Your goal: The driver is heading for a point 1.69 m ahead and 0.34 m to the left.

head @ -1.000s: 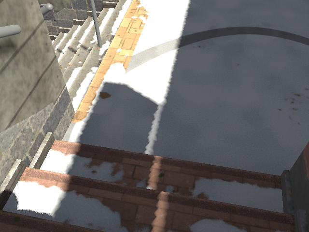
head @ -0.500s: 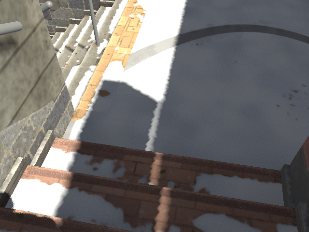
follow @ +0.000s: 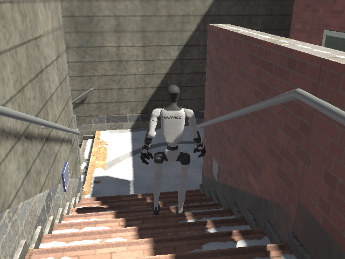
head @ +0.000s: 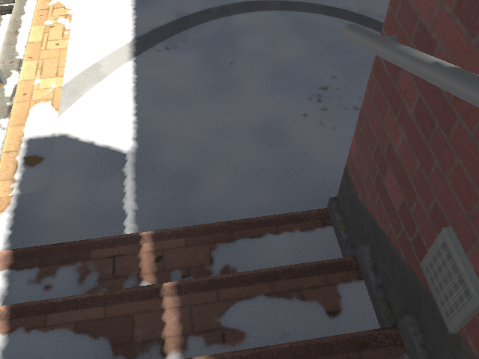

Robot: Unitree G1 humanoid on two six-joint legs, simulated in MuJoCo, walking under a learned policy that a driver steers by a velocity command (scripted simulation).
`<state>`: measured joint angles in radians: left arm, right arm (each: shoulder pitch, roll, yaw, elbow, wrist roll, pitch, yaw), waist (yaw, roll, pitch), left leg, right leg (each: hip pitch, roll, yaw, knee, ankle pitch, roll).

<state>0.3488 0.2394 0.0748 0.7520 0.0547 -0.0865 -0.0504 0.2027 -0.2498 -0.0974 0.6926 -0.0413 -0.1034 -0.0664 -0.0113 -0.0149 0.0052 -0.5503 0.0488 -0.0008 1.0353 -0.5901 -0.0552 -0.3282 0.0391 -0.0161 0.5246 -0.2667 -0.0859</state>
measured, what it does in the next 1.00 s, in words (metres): walks ahead, turning left: left foot, then left foot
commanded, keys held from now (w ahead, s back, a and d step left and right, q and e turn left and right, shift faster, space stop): q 0.34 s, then w+q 0.50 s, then w+e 0.16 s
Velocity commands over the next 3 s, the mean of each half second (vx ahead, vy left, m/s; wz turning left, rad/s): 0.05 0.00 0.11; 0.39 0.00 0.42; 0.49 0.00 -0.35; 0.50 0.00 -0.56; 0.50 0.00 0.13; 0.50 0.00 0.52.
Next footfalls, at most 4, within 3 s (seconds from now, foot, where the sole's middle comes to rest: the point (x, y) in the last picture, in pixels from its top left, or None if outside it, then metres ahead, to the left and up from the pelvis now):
0.24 left None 0.03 0.14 -0.77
0.60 left None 0.07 0.19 -0.77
1.10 right None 0.39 0.13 -0.93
1.54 left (124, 335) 0.63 0.43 -1.08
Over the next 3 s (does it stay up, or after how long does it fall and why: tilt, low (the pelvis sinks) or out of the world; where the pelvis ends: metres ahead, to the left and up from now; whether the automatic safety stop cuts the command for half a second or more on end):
stays up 1.31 0.34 -0.62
